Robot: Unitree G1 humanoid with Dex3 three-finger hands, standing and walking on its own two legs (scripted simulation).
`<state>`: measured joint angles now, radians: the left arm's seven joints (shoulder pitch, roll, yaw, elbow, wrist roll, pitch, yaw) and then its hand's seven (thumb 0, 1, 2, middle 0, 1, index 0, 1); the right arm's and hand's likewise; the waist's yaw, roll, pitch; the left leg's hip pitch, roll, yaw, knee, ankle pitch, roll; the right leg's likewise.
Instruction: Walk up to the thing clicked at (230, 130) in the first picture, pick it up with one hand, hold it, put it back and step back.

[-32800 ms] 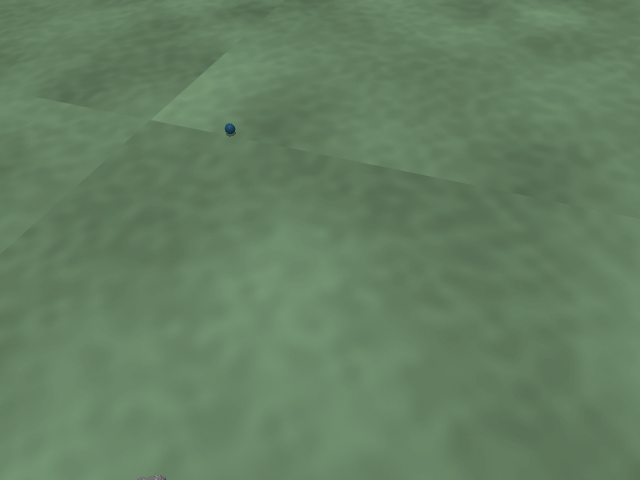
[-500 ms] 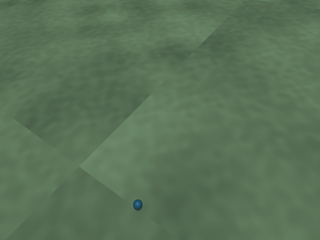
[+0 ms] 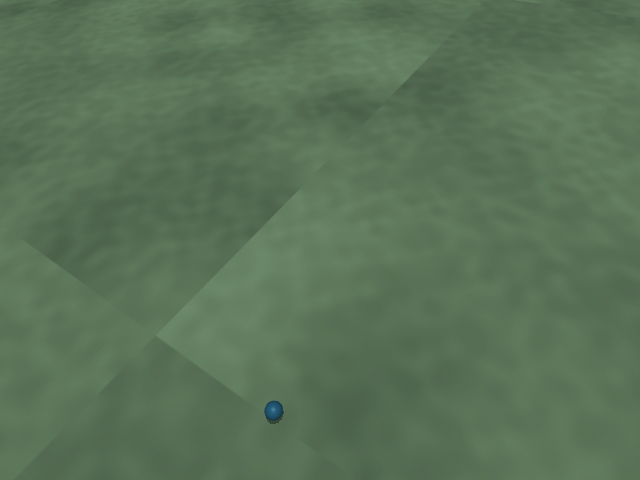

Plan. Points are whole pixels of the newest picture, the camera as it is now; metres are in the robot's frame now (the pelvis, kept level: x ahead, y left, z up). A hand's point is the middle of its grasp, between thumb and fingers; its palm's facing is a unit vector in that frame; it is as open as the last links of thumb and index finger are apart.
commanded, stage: stand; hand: left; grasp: from above
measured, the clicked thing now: (273, 410) +0.41 +0.23 -0.75
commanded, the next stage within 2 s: step back in 0.48 s
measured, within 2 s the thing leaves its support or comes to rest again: neither
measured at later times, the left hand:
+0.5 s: hand out of the picture +0.07 +0.25 -0.16, palm faces -0.01 -0.94 -0.34, open 7.4 cm
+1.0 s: hand out of the picture +0.06 +0.30 -0.18, palm faces -0.09 -0.92 -0.37, open 7.4 cm
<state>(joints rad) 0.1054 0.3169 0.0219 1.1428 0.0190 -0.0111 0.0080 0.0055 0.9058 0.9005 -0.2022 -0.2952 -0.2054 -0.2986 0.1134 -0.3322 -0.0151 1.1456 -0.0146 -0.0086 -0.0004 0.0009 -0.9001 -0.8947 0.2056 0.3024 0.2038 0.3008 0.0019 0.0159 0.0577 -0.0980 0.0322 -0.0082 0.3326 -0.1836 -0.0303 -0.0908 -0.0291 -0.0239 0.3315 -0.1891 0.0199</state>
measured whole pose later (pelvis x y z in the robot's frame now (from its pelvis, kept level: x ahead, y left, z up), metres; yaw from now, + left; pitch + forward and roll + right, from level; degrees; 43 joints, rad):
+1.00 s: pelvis -0.08 +0.04 -0.02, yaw -3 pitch -2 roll -1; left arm 0.06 0.40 0.06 0.88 0.01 0.06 0.03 0.00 0.91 0.90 -0.20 -0.29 -0.20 -0.30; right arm 0.14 -0.35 -0.05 0.90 -0.02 0.02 -0.01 0.00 -0.90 -0.89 0.21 0.30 0.21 0.30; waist -0.02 -0.04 0.21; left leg -0.30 0.00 0.03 0.60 -0.27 0.05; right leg -0.43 0.10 0.15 1.13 -0.53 0.01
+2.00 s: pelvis -0.37 +0.01 -0.03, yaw -6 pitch -3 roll +0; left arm 0.24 0.36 0.07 0.86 0.04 0.04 -0.01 0.01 0.91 0.90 -0.20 -0.30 -0.21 -0.30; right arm 0.12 -0.40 -0.06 0.84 -0.01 0.06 -0.02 0.00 -0.90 -0.89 0.21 0.30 0.21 0.30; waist 0.03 0.03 0.16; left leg -0.53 -0.05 -0.11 0.95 -0.45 -0.02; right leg -0.25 0.01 0.04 0.68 -0.38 -0.01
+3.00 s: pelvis -0.65 +0.02 -0.02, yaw -1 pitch -3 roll +2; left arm 0.23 0.40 0.07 0.94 0.04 0.02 -0.01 0.01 0.90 0.90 -0.20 -0.30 -0.21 -0.30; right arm 0.26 -0.37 -0.06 1.00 -0.03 0.00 0.02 0.00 -0.90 -0.89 0.21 0.30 0.20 0.30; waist 0.03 -0.03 0.08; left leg -0.24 -0.05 0.00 0.59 -0.30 0.02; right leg -0.30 -0.05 0.01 0.76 -0.47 -0.02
